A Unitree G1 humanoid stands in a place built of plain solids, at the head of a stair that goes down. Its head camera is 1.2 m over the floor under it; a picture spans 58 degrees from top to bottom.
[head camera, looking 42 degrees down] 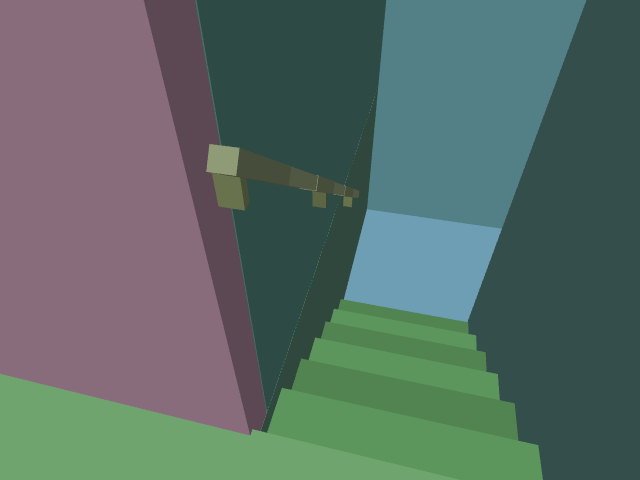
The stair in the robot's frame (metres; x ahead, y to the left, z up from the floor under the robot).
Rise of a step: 0.17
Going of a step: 0.23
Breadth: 0.84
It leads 13 degrees to the right of straight ahead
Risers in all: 7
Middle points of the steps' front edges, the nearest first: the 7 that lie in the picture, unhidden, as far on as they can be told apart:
0.44 -0.23 0.00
0.67 -0.27 -0.17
0.90 -0.33 -0.35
1.12 -0.38 -0.52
1.35 -0.44 -0.70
1.58 -0.49 -0.87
1.80 -0.54 -1.04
